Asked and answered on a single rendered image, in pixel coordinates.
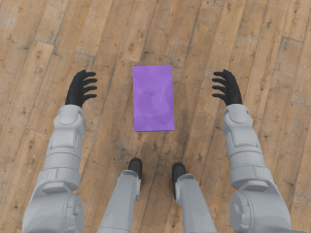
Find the left robot hand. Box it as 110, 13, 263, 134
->
65, 69, 97, 108

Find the left robot upper arm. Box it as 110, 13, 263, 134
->
23, 191, 85, 233

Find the right robot hand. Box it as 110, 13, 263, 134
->
212, 69, 243, 107

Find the right robot foot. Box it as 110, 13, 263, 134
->
172, 162, 186, 200

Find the right robot thigh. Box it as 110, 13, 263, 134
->
175, 179, 218, 233

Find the right robot upper arm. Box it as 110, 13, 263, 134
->
228, 190, 307, 233

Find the carton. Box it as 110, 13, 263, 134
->
132, 65, 175, 132

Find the right robot forearm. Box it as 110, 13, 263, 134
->
222, 104, 292, 229

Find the left robot forearm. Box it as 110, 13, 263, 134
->
22, 104, 85, 233

